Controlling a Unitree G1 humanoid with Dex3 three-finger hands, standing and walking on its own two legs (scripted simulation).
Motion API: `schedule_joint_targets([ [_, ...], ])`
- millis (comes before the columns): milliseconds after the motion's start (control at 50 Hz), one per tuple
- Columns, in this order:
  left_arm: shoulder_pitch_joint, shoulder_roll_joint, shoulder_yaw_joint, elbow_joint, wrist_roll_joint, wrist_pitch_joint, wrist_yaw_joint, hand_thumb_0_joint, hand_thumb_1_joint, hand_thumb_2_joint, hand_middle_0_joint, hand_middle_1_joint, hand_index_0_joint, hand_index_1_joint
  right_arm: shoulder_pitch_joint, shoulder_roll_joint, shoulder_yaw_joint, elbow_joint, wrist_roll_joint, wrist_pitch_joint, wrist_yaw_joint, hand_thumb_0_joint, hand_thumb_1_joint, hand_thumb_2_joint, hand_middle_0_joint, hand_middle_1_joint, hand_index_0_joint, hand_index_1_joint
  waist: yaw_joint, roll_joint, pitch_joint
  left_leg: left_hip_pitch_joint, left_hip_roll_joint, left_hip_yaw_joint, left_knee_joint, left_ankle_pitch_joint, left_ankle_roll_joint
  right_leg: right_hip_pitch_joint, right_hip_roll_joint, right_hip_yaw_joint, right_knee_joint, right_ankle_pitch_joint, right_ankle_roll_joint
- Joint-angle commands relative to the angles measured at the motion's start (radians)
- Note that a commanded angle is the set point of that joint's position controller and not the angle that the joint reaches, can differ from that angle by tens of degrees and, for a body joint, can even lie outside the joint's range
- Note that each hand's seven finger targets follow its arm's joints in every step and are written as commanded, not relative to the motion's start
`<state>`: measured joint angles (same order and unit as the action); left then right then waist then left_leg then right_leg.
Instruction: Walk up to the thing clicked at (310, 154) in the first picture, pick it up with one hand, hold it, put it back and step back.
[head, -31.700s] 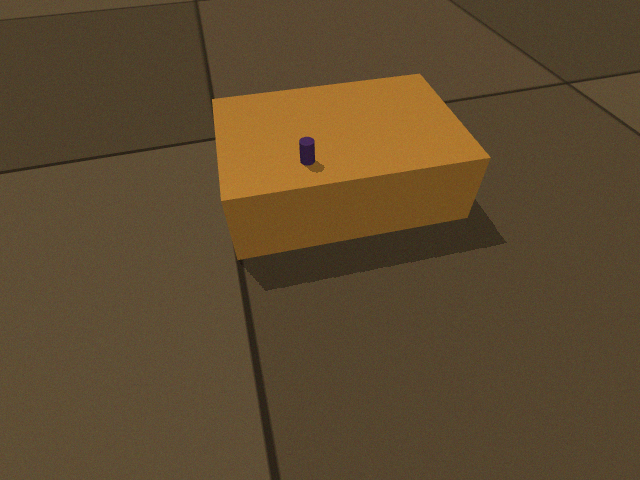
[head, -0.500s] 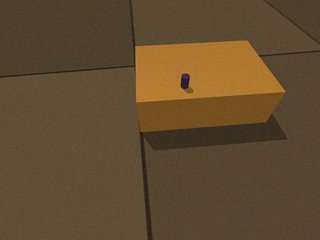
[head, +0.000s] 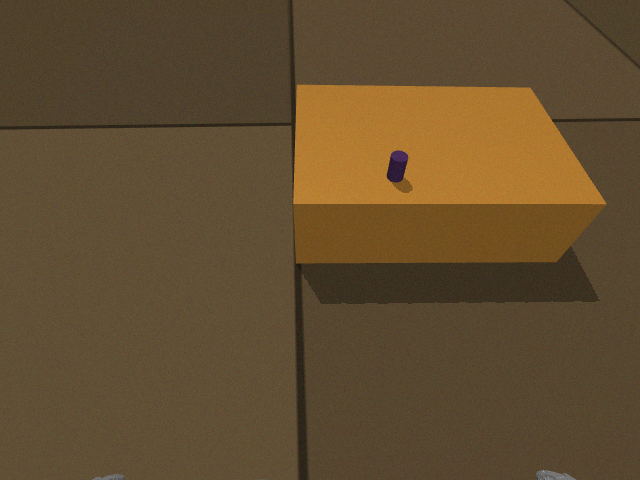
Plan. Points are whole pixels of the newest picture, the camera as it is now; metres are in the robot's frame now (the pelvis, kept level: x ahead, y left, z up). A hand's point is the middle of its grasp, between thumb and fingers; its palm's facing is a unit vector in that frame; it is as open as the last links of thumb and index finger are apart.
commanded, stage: step back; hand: right
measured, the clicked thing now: (397, 166) +1.06 -0.21 -0.39
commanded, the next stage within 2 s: stand in 0.08 s
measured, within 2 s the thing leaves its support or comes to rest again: neither
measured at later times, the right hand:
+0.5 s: hand out of the picture +0.07 -0.26 -0.13, palm faces +0.00 +0.94 -0.33, open 7.4 cm
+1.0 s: hand out of the picture +0.05 -0.25 -0.14, palm faces +0.00 +0.95 -0.32, open 7.4 cm
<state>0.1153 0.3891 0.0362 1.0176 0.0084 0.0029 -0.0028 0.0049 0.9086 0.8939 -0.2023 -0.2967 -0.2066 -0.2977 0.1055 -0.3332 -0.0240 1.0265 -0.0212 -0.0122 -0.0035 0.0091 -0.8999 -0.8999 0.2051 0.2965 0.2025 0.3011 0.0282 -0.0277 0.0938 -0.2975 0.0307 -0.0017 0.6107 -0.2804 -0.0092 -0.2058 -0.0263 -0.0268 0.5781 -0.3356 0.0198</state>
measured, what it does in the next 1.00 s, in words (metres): stands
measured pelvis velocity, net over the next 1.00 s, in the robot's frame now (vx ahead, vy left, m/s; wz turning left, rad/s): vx -0.01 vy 0.00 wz -0.02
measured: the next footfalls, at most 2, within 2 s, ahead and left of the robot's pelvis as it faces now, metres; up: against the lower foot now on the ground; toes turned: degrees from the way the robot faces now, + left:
none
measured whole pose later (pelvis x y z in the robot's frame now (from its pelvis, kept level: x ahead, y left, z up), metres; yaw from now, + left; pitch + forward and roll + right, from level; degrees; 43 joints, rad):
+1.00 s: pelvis -0.01 +0.00 +0.02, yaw -1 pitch -3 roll +0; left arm 0.13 0.36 0.00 1.13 0.01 -0.01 -0.02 0.00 0.91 0.89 -0.20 -0.30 -0.21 -0.30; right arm 0.12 -0.34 -0.01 1.15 -0.01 -0.01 0.02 0.01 -0.90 -0.90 0.20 0.30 0.20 0.30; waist 0.00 0.00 0.05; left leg -0.16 0.02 0.02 0.33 -0.12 -0.01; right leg -0.10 -0.03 -0.01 0.34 -0.20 0.02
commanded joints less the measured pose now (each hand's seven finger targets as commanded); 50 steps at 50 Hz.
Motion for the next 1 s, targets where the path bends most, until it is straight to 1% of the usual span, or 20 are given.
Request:
schedule_joint_targets([
  [0,-0.030,0.194,0.038,-0.050,-0.002,-0.023,0.014,0.000,0.900,0.900,-0.200,-0.300,-0.200,-0.300,-0.042,-0.235,-0.045,-0.045,0.004,-0.020,-0.021,0.000,-0.900,-0.900,0.200,0.300,0.200,0.300,-0.013,0.106,-0.195,0.094,0.116,-0.111,-0.156,0.351,0.064,0.063,-0.074,0.081,-0.067,0.294,-0.057],
  [40,-0.020,0.193,0.037,-0.032,0.001,-0.024,0.016,0.000,0.900,0.900,-0.200,-0.300,-0.200,-0.300,-0.080,-0.240,-0.046,-0.040,0.005,-0.020,-0.019,0.000,-0.900,-0.900,0.200,0.300,0.200,0.300,-0.004,0.074,-0.198,0.123,0.127,-0.108,-0.147,0.373,0.072,0.056,-0.075,0.074,-0.093,0.305,-0.052],
  [60,-0.010,0.153,0.011,-0.002,-0.010,-0.030,0.011,0.000,0.900,0.900,-0.200,-0.300,-0.200,-0.300,-0.048,-0.242,-0.038,-0.029,0.015,-0.025,-0.012,0.000,-0.900,-0.900,0.200,0.300,0.200,0.300,-0.018,0.073,-0.215,0.176,0.114,-0.108,-0.157,0.395,0.058,0.081,-0.089,0.091,-0.142,0.339,-0.051],
  [120,-0.046,0.177,0.011,0.007,-0.006,-0.039,0.009,0.000,0.900,0.900,-0.200,-0.300,-0.200,-0.300,-0.058,-0.227,-0.033,-0.013,0.017,-0.024,-0.006,0.000,-0.900,-0.900,0.200,0.300,0.200,0.300,-0.036,0.034,-0.175,0.198,0.105,-0.092,-0.188,0.362,0.046,0.065,-0.095,0.096,-0.192,0.342,-0.043],
  [200,-0.059,0.178,0.005,0.027,-0.005,-0.045,0.010,0.000,0.900,0.900,-0.200,-0.300,-0.200,-0.300,-0.082,-0.225,-0.030,0.000,0.017,-0.024,0.000,0.000,-0.900,-0.900,0.200,0.300,0.200,0.300,-0.033,0.003,-0.150,0.230,0.106,-0.084,-0.227,0.376,0.037,0.077,-0.104,0.095,-0.239,0.368,-0.036],
  [280,-0.073,0.179,0.005,0.040,-0.003,-0.043,0.008,0.000,0.900,0.900,-0.200,-0.300,-0.200,-0.300,-0.095,-0.224,-0.028,0.013,0.015,-0.023,0.004,0.000,-0.900,-0.900,0.200,0.300,0.200,0.300,-0.031,0.009,-0.091,0.203,0.102,-0.085,-0.284,0.243,0.027,0.052,-0.101,0.099,-0.289,0.228,-0.033],
  [360,-0.066,0.184,0.008,0.051,-0.001,-0.046,0.006,0.000,0.900,0.900,-0.200,-0.300,-0.200,-0.300,-0.093,-0.220,-0.027,0.024,0.013,-0.024,0.009,0.000,-0.900,-0.900,0.200,0.300,0.200,0.300,-0.029,0.018,-0.074,0.187,0.097,-0.084,-0.321,0.158,0.021,0.057,-0.103,0.106,-0.318,0.160,-0.031],
  [460,-0.063,0.182,0.007,0.053,0.000,-0.045,0.004,0.000,0.900,0.900,-0.200,-0.300,-0.200,-0.300,-0.096,-0.217,-0.026,0.037,0.011,-0.025,0.011,0.000,-0.900,-0.900,0.200,0.300,0.200,0.300,-0.022,0.029,-0.085,0.188,0.094,-0.080,-0.333,0.132,0.013,0.053,-0.108,0.115,-0.336,0.118,-0.036],
  [480,-0.070,0.182,0.007,0.051,0.003,-0.045,0.003,0.000,0.900,0.900,-0.200,-0.300,-0.200,-0.300,-0.082,-0.221,-0.027,0.038,0.011,-0.027,0.010,0.000,-0.900,-0.900,0.200,0.300,0.200,0.300,-0.030,0.042,-0.100,0.191,0.099,-0.082,-0.340,0.141,0.013,0.068,-0.105,0.109,-0.325,0.144,-0.036],
  [500,-0.061,0.180,0.008,0.053,0.000,-0.044,0.002,0.000,0.900,0.900,-0.200,-0.300,-0.200,-0.300,-0.086,-0.223,-0.026,0.042,0.010,-0.029,0.009,0.000,-0.900,-0.900,0.200,0.300,0.200,0.300,-0.022,0.057,-0.109,0.198,0.102,-0.083,-0.343,0.157,0.014,0.078,-0.104,0.108,-0.317,0.169,-0.036],
  [520,-0.059,0.178,0.008,0.056,0.000,-0.043,0.002,0.000,0.900,0.900,-0.200,-0.300,-0.200,-0.300,-0.086,-0.225,-0.027,0.044,0.011,-0.028,0.008,0.000,-0.900,-0.900,0.200,0.300,0.200,0.300,-0.022,0.059,-0.100,0.175,0.101,-0.087,-0.348,0.113,0.013,0.080,-0.101,0.105,-0.319,0.132,-0.034],
  [580,-0.056,0.186,0.008,0.056,0.002,-0.045,0.002,0.000,0.900,0.900,-0.200,-0.300,-0.200,-0.300,-0.073,-0.220,-0.024,0.049,0.012,-0.026,0.007,0.000,-0.900,-0.900,0.200,0.300,0.200,0.300,-0.025,0.032,-0.113,0.197,0.101,-0.079,-0.338,0.168,0.016,0.075,-0.105,0.110,-0.324,0.171,-0.033],
  [600,-0.061,0.190,0.008,0.057,0.001,-0.043,0.002,0.000,0.900,0.900,-0.200,-0.300,-0.200,-0.300,-0.063,-0.213,-0.022,0.056,0.011,-0.025,0.008,0.000,-0.900,-0.900,0.200,0.300,0.200,0.300,-0.030,0.024,-0.092,0.182,0.095,-0.080,-0.344,0.130,0.010,0.057,-0.101,0.110,-0.332,0.125,-0.033],
  [620,-0.063,0.184,0.007,0.057,0.001,-0.041,0.001,0.000,0.900,0.900,-0.200,-0.300,-0.200,-0.300,-0.060,-0.225,-0.023,0.058,0.010,-0.025,0.007,0.000,-0.900,-0.900,0.200,0.300,0.200,0.300,-0.031,0.049,-0.098,0.182,0.101,-0.081,-0.347,0.119,0.014,0.065,-0.103,0.111,-0.325,0.134,-0.035],
  [660,-0.053,0.179,0.006,0.061,0.002,-0.034,0.000,0.000,0.900,0.900,-0.200,-0.300,-0.200,-0.300,-0.052,-0.235,-0.025,0.063,0.008,-0.021,0.006,0.000,-0.900,-0.900,0.200,0.300,0.200,0.300,-0.031,0.067,-0.059,0.135,0.102,-0.097,-0.375,0.010,0.011,0.042,-0.091,0.102,-0.323,0.059,-0.035],
  [700,-0.034,0.179,0.005,0.063,0.000,-0.033,-0.002,0.000,0.900,0.900,-0.200,-0.300,-0.200,-0.300,-0.055,-0.241,-0.026,0.062,0.009,-0.020,0.006,0.000,-0.900,-0.900,0.200,0.300,0.200,0.300,-0.023,0.061,-0.060,0.125,0.105,-0.105,-0.382,-0.013,0.015,0.045,-0.091,0.104,-0.321,0.058,-0.037],
  [760,-0.036,0.187,0.003,0.058,0.003,-0.040,0.000,0.000,0.900,0.900,-0.200,-0.300,-0.200,-0.300,-0.039,-0.224,-0.023,0.062,0.011,-0.020,0.009,0.000,-0.900,-0.900,0.200,0.300,0.200,0.300,-0.031,0.018,-0.091,0.166,0.097,-0.087,-0.343,0.086,0.018,0.044,-0.107,0.122,-0.336,0.086,-0.038],
  [820,-0.044,0.181,0.002,0.054,0.001,-0.040,0.001,0.000,0.900,0.900,-0.200,-0.300,-0.200,-0.300,-0.033,-0.230,-0.022,0.065,0.009,-0.022,0.007,0.000,-0.900,-0.900,0.200,0.300,0.200,0.300,-0.036,0.037,-0.101,0.171,0.099,-0.085,-0.338,0.117,0.018,0.046,-0.105,0.117,-0.327,0.124,-0.037],
  [920,-0.023,0.179,0.000,0.058,-0.001,-0.036,-0.001,0.000,0.900,0.900,-0.200,-0.300,-0.200,-0.300,-0.029,-0.231,-0.018,0.066,0.011,-0.023,0.006,0.000,-0.900,-0.900,0.200,0.300,0.200,0.300,-0.033,0.038,-0.077,0.167,0.102,-0.092,-0.356,0.084,0.018,0.025,-0.098,0.109,-0.318,0.108,-0.037],
  [980,-0.026,0.181,0.000,0.055,0.001,-0.037,0.002,0.000,0.900,0.900,-0.200,-0.300,-0.200,-0.300,-0.033,-0.232,-0.018,0.063,0.011,-0.022,0.007,0.000,-0.900,-0.900,0.200,0.300,0.200,0.300,-0.033,0.023,-0.088,0.174,0.103,-0.088,-0.339,0.127,0.023,0.039,-0.102,0.108,-0.317,0.133,-0.036],
])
